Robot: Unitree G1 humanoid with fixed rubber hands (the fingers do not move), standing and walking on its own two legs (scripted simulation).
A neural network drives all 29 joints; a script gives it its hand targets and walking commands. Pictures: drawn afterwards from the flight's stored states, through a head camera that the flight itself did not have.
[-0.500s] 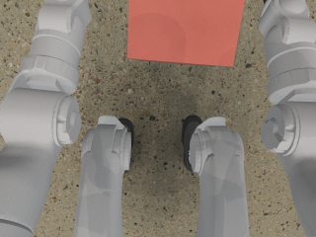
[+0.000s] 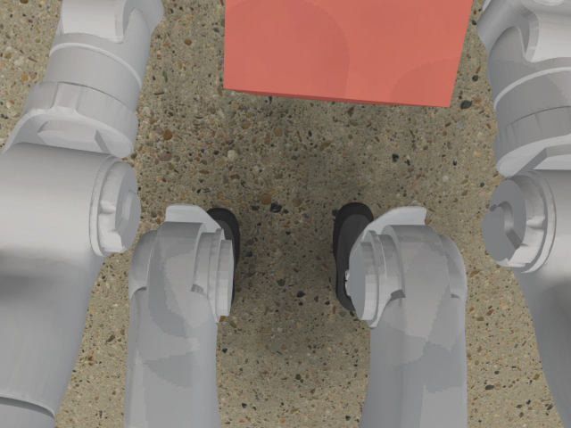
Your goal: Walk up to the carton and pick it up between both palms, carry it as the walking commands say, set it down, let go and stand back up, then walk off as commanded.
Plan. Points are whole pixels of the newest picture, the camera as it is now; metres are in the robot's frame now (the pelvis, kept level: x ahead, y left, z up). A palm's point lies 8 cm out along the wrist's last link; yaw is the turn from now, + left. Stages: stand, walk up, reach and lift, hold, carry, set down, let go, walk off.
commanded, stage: reach and lift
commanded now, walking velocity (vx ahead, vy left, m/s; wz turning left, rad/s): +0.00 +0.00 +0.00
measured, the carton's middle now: out of the picture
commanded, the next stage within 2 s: none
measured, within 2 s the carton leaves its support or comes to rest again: leaves its support in 1.26 s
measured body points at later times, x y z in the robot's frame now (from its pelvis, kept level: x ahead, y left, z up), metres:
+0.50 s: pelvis +0.00 +0.00 +0.01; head +0.38 -0.01 +0.23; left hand +0.58 +0.09 -0.18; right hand +0.57 -0.19 -0.17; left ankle +0.10 +0.13 -0.34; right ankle +0.11 -0.13 -0.34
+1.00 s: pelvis +0.01 +0.00 -0.01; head +0.38 -0.01 +0.23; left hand +0.58 +0.10 -0.18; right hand +0.57 -0.19 -0.17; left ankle +0.10 +0.13 -0.34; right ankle +0.11 -0.13 -0.34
